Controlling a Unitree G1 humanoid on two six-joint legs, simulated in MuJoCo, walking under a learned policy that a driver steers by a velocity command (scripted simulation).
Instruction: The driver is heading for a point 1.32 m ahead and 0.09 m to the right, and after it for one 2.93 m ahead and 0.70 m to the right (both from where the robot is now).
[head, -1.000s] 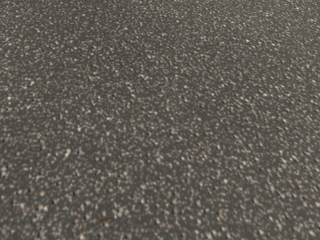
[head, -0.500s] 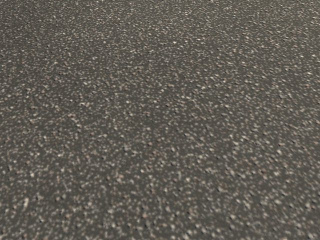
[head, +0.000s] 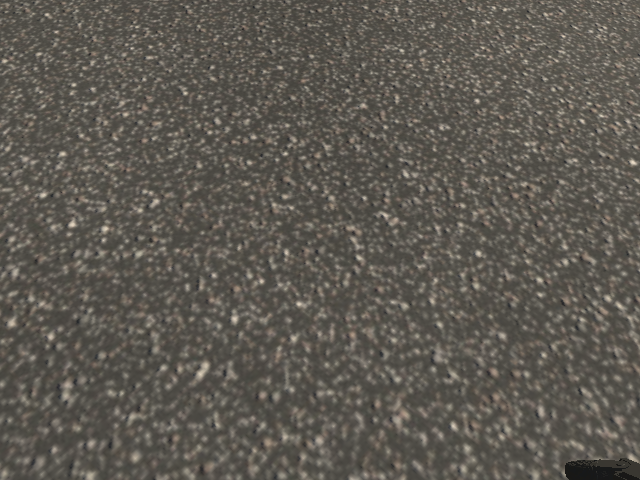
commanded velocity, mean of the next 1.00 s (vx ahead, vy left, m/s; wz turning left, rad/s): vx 0.98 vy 0.00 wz -0.08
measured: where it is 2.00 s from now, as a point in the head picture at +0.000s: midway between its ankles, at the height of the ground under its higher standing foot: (335, 107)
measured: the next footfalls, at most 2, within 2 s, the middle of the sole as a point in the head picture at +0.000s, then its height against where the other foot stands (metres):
right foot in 0.50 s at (281, 382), level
left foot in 0.92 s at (186, 244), level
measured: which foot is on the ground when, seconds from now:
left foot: down 0.00-0.48, up 0.50-0.90, down 0.92-1.00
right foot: down 0.00-0.02, up 0.04-0.48, down 0.50-0.92, up 0.94-1.00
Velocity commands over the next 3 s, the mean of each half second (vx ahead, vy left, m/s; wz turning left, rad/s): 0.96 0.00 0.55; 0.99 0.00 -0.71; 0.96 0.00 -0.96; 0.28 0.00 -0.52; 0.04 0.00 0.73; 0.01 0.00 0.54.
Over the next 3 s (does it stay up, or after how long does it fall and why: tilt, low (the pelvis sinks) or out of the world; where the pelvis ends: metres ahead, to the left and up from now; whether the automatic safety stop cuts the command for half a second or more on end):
stays up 1.62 0.05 0.05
